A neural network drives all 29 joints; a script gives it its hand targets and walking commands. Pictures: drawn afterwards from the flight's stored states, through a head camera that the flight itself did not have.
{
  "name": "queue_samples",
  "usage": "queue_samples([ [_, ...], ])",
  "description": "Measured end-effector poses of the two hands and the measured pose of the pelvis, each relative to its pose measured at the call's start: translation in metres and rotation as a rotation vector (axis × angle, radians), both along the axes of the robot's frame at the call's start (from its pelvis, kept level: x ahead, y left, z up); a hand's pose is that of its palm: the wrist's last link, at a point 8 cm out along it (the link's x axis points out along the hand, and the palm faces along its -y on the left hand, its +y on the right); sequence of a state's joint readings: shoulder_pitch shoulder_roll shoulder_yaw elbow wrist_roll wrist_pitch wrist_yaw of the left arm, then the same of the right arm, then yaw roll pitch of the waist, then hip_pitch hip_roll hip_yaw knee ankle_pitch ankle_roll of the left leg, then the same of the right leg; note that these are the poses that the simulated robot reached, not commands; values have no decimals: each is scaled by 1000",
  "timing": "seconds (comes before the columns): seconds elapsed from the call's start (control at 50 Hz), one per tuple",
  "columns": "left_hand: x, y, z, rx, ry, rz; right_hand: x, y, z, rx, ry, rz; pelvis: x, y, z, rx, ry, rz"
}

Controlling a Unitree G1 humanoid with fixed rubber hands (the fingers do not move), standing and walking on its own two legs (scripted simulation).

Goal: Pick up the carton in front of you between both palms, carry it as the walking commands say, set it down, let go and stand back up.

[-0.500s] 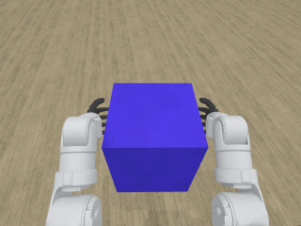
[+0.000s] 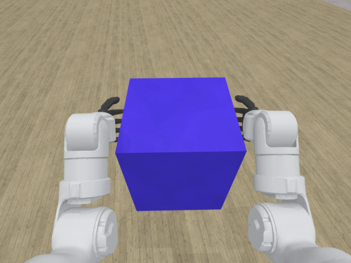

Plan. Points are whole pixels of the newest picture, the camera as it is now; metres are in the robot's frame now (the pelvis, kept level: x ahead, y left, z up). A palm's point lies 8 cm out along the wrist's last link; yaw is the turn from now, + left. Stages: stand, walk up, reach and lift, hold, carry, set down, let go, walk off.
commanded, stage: carry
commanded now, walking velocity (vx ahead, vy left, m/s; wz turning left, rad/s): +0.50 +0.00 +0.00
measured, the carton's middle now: (178, 148) +0.36 +0.00 +0.10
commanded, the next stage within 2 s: none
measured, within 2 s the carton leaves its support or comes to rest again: neither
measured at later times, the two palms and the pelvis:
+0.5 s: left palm (115, 86) +0.52 +0.17 +0.17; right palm (228, 87) +0.51 -0.13 +0.18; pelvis +0.13 +0.03 +0.00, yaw -2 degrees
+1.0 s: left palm (91, 19) +0.76 +0.27 +0.27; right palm (182, 14) +0.83 -0.02 +0.26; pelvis +0.42 +0.03 +0.13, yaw +5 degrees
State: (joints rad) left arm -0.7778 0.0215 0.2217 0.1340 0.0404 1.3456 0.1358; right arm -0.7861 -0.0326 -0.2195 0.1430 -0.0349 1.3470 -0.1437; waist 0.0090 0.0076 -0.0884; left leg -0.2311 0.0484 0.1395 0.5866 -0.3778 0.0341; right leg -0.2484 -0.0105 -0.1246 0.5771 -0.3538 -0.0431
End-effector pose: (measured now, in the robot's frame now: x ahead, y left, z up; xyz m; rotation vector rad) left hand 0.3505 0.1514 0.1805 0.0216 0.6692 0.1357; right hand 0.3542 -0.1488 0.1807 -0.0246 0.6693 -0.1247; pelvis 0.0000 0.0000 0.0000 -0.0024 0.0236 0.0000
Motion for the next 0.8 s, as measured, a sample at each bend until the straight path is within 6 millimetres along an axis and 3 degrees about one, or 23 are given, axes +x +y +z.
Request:
queue_samples([
  [0.24, 63, -4, -18, -8, 69, 3, 62, -5, -19, 4, 69, -8, 52, -3, -7, 9, 8, -2],
  [0.36, 95, 10, -23, -30, 75, 24, 103, 10, -14, 7, 75, -5, 83, 4, 4, 10, 51, -14],
  [0.42, 123, 19, -20, -47, 68, 13, 127, 19, -7, 8, 67, -30, 102, 15, 14, -6, 71, -33],
  [0.46, 148, 20, -15, -51, 35, -19, 141, 19, -3, 6, 32, -62, 114, 25, 9, -38, 83, -38],
  [0.58, 218, -3, -19, -117, -21, -77, 173, 0, -15, -11, -27, -158, 164, 35, -3, -77, 54, 15],
  [0.62, 239, -5, -25, -125, -13, -77, 194, -2, -17, -1, -21, -173, 188, 35, -3, -91, 40, 15],
  [0.68, 268, 8, -30, -109, 23, -26, 244, 9, -19, 42, 17, -146, 236, 31, 10, -68, 26, -6],
  [0.74, 293, 39, -23, -62, 29, 74, 307, 39, -11, 48, 31, -25, 275, 24, 24, -48, -2, 5],
  [0.8, 312, 69, -10, -85, 47, 134, 352, 74, 5, 28, 55, 67, 308, 20, 51, -69, -6, 18],
])
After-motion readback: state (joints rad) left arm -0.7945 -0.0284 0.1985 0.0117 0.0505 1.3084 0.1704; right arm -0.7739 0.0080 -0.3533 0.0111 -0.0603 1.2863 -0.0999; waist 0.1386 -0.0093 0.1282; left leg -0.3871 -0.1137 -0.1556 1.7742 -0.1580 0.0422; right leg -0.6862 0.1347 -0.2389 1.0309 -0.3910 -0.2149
